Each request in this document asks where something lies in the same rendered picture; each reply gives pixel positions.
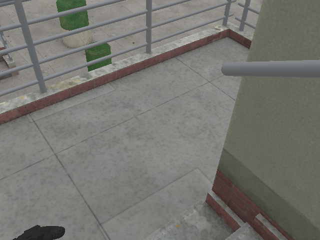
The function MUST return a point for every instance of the left robot hand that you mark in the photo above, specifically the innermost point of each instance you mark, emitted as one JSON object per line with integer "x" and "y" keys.
{"x": 42, "y": 233}

